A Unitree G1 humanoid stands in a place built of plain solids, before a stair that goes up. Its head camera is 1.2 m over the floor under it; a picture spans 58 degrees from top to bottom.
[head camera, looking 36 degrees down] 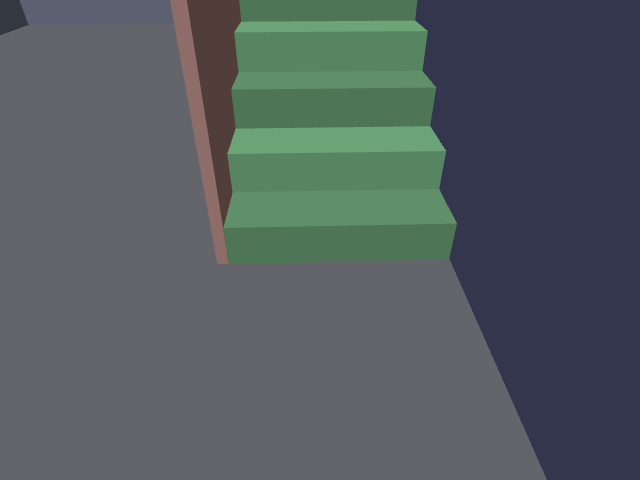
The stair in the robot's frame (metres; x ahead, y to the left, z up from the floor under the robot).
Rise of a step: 0.19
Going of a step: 0.30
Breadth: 0.98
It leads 2 degrees to the left of straight ahead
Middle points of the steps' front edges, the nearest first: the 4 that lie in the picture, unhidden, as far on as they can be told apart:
1.49 -0.09 0.19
1.79 -0.08 0.38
2.08 -0.07 0.58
2.38 -0.06 0.77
